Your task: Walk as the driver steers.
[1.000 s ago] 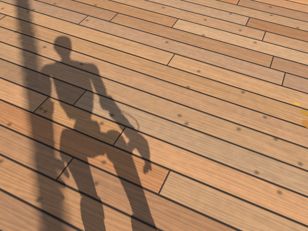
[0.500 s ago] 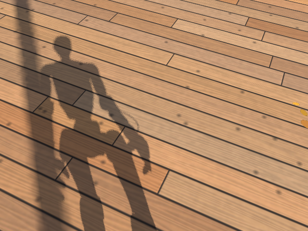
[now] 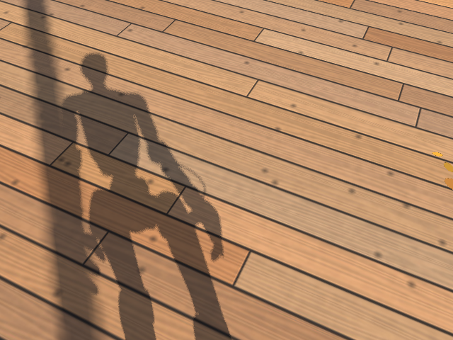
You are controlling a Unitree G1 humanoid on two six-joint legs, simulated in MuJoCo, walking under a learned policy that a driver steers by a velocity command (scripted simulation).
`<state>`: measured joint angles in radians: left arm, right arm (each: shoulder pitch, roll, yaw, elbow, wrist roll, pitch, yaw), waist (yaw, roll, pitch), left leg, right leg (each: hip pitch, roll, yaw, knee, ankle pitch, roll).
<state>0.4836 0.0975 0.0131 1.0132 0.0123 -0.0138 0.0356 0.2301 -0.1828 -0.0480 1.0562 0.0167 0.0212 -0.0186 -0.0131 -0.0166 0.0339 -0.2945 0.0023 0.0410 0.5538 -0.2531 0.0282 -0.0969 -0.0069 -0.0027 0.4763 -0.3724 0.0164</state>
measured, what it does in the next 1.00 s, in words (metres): stands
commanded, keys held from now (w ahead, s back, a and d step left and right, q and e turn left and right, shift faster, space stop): no key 1.00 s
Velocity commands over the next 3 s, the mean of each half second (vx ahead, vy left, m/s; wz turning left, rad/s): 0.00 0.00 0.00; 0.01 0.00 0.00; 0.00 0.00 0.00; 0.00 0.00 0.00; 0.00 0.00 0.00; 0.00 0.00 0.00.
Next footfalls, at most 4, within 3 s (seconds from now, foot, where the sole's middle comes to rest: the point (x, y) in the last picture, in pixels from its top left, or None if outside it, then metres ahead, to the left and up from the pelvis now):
none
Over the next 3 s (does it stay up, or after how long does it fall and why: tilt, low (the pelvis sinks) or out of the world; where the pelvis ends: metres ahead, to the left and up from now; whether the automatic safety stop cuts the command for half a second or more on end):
stays up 0.00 0.01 0.00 its command is cut before an obstacle after 1.2 s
